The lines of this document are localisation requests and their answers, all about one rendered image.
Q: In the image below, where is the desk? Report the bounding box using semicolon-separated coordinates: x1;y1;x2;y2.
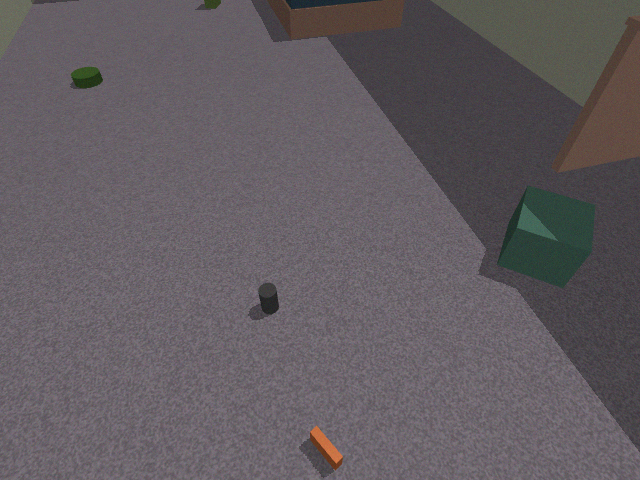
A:
551;15;640;173

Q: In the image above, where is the bed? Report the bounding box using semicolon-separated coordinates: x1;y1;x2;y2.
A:
267;0;404;39

